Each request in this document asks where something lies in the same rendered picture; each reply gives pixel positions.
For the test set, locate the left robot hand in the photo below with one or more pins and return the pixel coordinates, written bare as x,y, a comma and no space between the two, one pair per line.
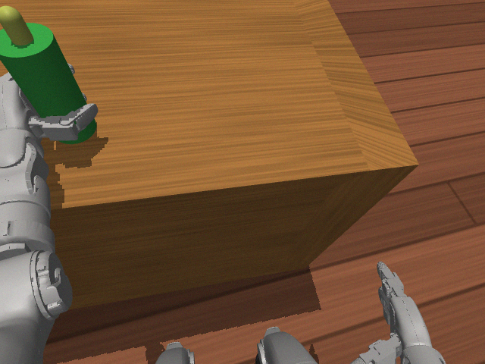
16,112

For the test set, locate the right robot hand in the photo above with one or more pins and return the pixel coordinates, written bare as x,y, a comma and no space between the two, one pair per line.
407,327

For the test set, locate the left robot arm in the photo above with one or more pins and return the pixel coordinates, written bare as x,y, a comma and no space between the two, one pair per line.
34,289

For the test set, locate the right robot arm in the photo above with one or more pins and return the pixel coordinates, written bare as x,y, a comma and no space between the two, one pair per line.
421,354

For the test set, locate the bottle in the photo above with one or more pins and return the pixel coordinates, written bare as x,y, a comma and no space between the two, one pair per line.
34,59

